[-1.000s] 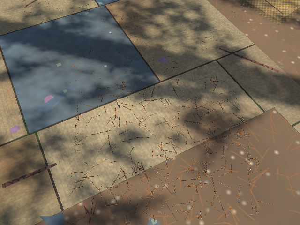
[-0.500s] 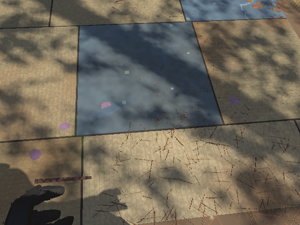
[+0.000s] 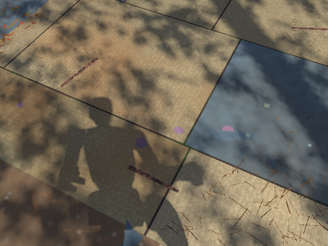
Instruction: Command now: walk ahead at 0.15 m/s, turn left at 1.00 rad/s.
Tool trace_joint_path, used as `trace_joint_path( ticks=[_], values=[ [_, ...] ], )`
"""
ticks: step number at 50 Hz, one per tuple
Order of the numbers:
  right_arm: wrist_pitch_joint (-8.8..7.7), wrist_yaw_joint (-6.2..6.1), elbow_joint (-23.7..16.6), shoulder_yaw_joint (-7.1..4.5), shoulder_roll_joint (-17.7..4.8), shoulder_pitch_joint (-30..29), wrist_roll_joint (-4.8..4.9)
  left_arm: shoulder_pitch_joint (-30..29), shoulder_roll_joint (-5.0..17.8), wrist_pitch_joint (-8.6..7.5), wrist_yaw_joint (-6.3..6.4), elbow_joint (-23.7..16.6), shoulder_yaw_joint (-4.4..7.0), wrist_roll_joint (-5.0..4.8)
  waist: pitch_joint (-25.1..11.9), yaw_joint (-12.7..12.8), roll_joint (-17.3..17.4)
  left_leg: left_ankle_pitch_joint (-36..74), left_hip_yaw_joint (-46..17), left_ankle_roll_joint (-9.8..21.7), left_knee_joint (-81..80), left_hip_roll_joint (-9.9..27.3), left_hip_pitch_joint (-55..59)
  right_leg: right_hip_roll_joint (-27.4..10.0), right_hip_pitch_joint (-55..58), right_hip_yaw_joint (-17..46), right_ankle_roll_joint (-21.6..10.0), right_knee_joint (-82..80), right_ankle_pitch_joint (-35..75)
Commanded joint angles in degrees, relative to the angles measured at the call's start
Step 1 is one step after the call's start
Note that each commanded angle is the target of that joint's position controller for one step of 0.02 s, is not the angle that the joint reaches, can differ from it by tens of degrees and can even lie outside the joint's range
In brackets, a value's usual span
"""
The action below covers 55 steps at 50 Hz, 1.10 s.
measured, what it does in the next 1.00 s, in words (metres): walks ahead, turning left: left foot, then right foot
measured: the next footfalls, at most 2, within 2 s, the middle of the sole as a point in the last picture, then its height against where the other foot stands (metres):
left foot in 0.14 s outside the picture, level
right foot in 0.56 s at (152, 221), level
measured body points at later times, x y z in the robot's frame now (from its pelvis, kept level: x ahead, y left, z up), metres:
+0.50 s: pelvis +0.21 +0.10 -0.01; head +0.24 +0.16 +0.43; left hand +0.37 +0.42 -0.08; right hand +0.30 -0.17 -0.11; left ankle -0.03 +0.13 -0.74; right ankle +0.46 +0.04 -0.71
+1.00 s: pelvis +0.52 +0.27 -0.02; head +0.54 +0.30 +0.43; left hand +0.40 +0.53 -0.16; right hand +0.84 +0.18 -0.08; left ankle +0.58 +0.41 -0.74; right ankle +0.47 +0.07 -0.72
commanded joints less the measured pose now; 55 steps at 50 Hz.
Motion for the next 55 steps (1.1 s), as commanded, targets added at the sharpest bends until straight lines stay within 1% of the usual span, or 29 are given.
trace_joint_path(
  ticks=[1,5,6,7,8,9,10,12,13,18,21,24,26,28,29,30,31,32,33,34,37,40,44,47,48,49,50,52,55],
  values=[
    [-0.74,0.62,-5.1,-1.19,-4.9,-2.5,0.15,0.4,13.4,-1.19,-0.75,-3.0,4.27,-1.43,-11.2,1.8,-10.6,-0.4,4.3,1.8,-6.5,-0.3,2.6,-15.4,8.8,8.1,-10.6,-9.1,-1.7],
    [-1.18,2.04,-0.6,-1.99,-5.6,4.0,0.85,-2.2,13.3,-2.83,-1.41,-2.7,4.54,-3.43,-9.2,-3.5,-9.6,-1.0,8.5,8.3,-18.8,-1.5,15.1,-16.7,2.9,5.8,-6.5,-9.2,-21.7],
    [-1.45,1.87,3.1,-2.3,-5.3,10.1,1.07,-3.3,11.6,-2.77,-1.38,-2.5,4.2,-3.3,-9.3,-6.2,-6.9,0.4,10.9,10.0,-23.0,-3.7,23.2,-14.5,-1.6,2.2,-4.8,-3.9,-23.8],
    [-1.87,1.22,7.9,-3.7,-7.6,20.0,1.56,-3.9,7.8,-2.82,-1.52,-2.8,3.19,-2.25,-9.8,-9.9,2.2,-3.0,7.0,13.2,-27.4,-4.9,35.6,-9.4,-10.5,-3.1,-2.1,13.1,-21.9],
    [-2.94,0.81,8.7,-4.69,-12.8,25.7,1.22,-7.0,2.3,-3.32,-2.17,-5.4,1.42,-0.66,-4.7,-10.8,17.0,-5.9,-17.1,19.4,-29.9,6.6,43.9,-3.3,-33.7,-3.9,1.2,41.7,-26.3],
    [-6.17,1.69,3.9,-4.39,-16.2,19.9,0.18,-10.8,2.6,-5.56,-2.51,-10.7,0.99,-1.72,-5.7,-8.4,17.4,-18.4,-45.9,29.5,-41.5,14.8,44.1,4.4,-50.7,9.1,1.7,49.7,-25.3],
    [-8.05,2.12,3.4,-3.22,-11.5,16.7,-0.21,-14.9,7.4,-7.54,-3.12,-11.8,1.75,-3.44,-2.8,-8.8,8.2,-21.8,-44.5,28.6,-45.7,16.8,41.8,0.7,-52.8,13.8,-0.1,49.9,-19.6],
    [-8.67,1.63,3.2,-1.3,-7.6,13.4,0.44,-10.2,8.9,-9.11,-3.69,-8.9,2.3,-2.07,-1.4,-4.5,4.3,-16.0,-34.0,24.6,-44.2,12.2,36.8,-1.5,-45.8,14.4,-0.5,42.6,-9.5],
    [-8.33,0.96,2.9,-0.72,-6.8,11.9,0.31,-9.2,9.8,-9.43,-3.86,-8.2,2.61,-0.94,-0.5,-3.5,5.3,-11.9,-29.5,23.2,-44.6,9.8,33.8,-1.4,-42.1,14.1,0.5,37.3,-5.1],
    [-7.61,-2.29,4.2,-0.29,-7.0,13.6,-0.49,-14.3,5.6,-9.07,-4.64,-8.6,1.14,-1.3,0.9,-4.2,5.6,3.4,-17.7,19.2,-45.4,2.3,22.7,4.2,-28.2,10.0,4.3,18.0,12.3],
    [-8.0,-2.42,7.2,0.2,-5.4,17.4,0.18,-18.4,3.7,-9.37,-5.6,-10.0,0.15,-2.02,2.1,-6.8,7.7,6.5,-15.6,17.8,-47.3,2.9,18.1,4.7,-19.1,8.7,3.6,11.1,17.9],
    [-8.02,-2.49,9.6,0.18,-5.4,18.6,0.52,-18.5,5.7,-9.56,-5.72,-10.5,0.63,-2.66,3.0,-6.5,9.0,14.6,-16.6,16.7,-45.5,5.9,26.6,3.3,-19.9,9.6,1.9,6.6,15.2],
    [-7.37,-2.43,10.4,-0.16,-6.6,18.5,-0.41,-14.3,7.8,-9.5,-5.25,-10.0,1.46,-2.78,-0.6,-4.1,10.6,37.3,-15.7,15.6,-38.7,7.0,32.0,4.8,-15.8,7.3,-0.2,6.8,9.7],
    [-6.6,-2.1,10.0,0.01,-7.4,16.1,-2.21,4.2,11.3,-8.45,-3.69,-6.5,3.18,-3.2,-13.7,6.2,12.0,59.3,-12.0,13.4,-16.4,3.9,25.4,5.3,9.5,5.4,-4.0,11.6,5.1],
    [-7.07,-1.96,8.6,1.46,-3.4,14.9,-3.52,18.9,13.3,-7.68,-2.88,-4.3,3.25,-2.26,-24.3,11.9,5.9,44.2,-12.8,12.5,3.9,0.9,9.3,-4.6,32.3,17.8,-7.0,17.7,-6.8],
    [-8.51,-1.08,8.2,3.55,5.9,26.4,-0.01,21.6,17.4,-7.8,-4.08,-1.2,3.83,-0.61,-34.8,2.9,-26.8,-7.2,-13.4,8.5,24.5,-10.3,-7.1,-18.5,45.6,55.7,-16.7,0.5,-31.6],
    [-9.13,-0.93,9.2,2.61,-2.0,19.5,1.97,19.9,9.9,-8.22,-4.22,-1.5,2.29,-1.0,-26.2,6.2,-21.8,-7.5,-12.7,8.4,27.9,-8.1,-12.1,-17.6,41.0,60.0,-14.6,-7.8,-27.1],
    [-9.55,-0.73,7.3,1.61,-5.2,10.2,2.22,15.0,7.7,-7.94,-3.45,-1.5,1.82,-0.86,-15.6,6.8,-13.7,-5.0,-10.3,8.1,28.9,-5.8,-14.4,-16.5,32.2,46.9,-13.8,-5.3,-10.8],
    [-10.13,-0.68,6.0,2.03,-5.0,4.3,0.64,12.3,7.6,-7.64,-3.18,-1.5,1.64,-0.19,-10.9,5.7,-3.0,-4.2,-8.8,8.1,26.7,-4.3,-11.0,-14.4,22.0,38.4,-13.4,-4.4,8.0],
    [-10.31,-0.48,5.4,1.68,-4.2,2.5,-0.41,10.1,7.1,-7.65,-3.16,-1.0,1.37,0.34,-7.9,3.0,-1.2,-4.3,-8.0,7.7,23.9,-3.0,-8.7,-13.3,14.5,32.1,-14.1,-3.7,23.0],
    [-8.79,-0.15,5.8,2.41,-0.1,5.2,0.0,7.0,4.2,-8.55,-2.72,1.1,-0.22,-0.52,-6.1,-2.5,-4.5,-5.0,-7.0,6.7,12.3,-0.7,-3.2,-11.9,5.4,22.7,-13.9,-7.6,36.1],
    [-8.74,0.66,4.7,3.79,2.2,2.2,-1.83,3.9,8.9,-8.33,-1.83,1.9,0.65,-1.75,-5.3,-3.3,-5.3,7.3,-2.1,5.5,-7.3,-1.7,3.7,-8.6,-1.4,13.9,-12.6,-10.5,41.3],
    [-8.98,2.27,4.6,2.68,-1.1,-2.4,-2.05,6.6,10.8,-7.41,-1.17,3.2,1.23,-2.86,-8.3,-2.2,-6.2,27.1,-2.2,6.4,-21.8,-5.2,13.6,-7.0,1.6,11.0,-7.9,-8.6,29.7],
    [-8.74,1.53,7.6,0.61,-4.6,3.9,-2.97,7.6,9.8,-6.19,-1.1,4.3,0.86,-2.42,-10.0,-6.0,-3.5,29.9,-1.4,8.6,-25.8,-6.6,24.0,-4.8,1.8,9.4,-4.5,4.2,27.4],
    [-8.65,0.91,7.6,-0.31,-8.1,5.6,-3.37,9.9,8.1,-5.83,-1.07,4.0,0.13,-1.26,-12.2,-6.0,2.3,48.7,-5.4,10.3,-25.8,-1.4,29.5,-0.9,-0.9,6.5,-1.6,14.6,17.7],
    [-8.19,0.27,6.1,0.38,-9.5,5.3,-5.14,18.4,3.1,-5.33,-1.35,3.9,-1.92,-0.28,-19.6,-2.0,15.0,67.7,-24.4,21.0,-25.2,14.2,40.9,4.7,-11.6,7.4,2.2,35.2,-19.4],
    [-7.98,0.99,6.2,1.67,-5.1,4.7,-3.91,22.1,4.3,-4.52,-1.7,5.8,-2.07,-1.34,-26.6,-1.4,13.8,64.9,-30.9,24.7,-26.2,15.7,40.6,3.8,-11.7,14.9,2.8,42.1,-28.3],
    [-7.94,2.25,6.3,2.05,-3.0,-0.9,-1.6,15.5,8.4,-2.7,-1.25,5.5,-0.88,-2.0,-18.4,-1.2,4.7,48.4,-24.3,21.6,-28.8,11.2,31.9,0.7,-15.7,15.0,3.4,44.3,-25.5],
    [-7.77,2.23,7.5,2.17,-2.8,-6.2,-2.89,11.7,7.4,-0.07,0.11,5.0,-0.67,-1.27,-13.1,1.4,4.9,35.5,-17.7,18.2,-33.9,6.9,16.7,-1.4,-8.1,14.0,4.4,34.6,-19.0]
  ],
)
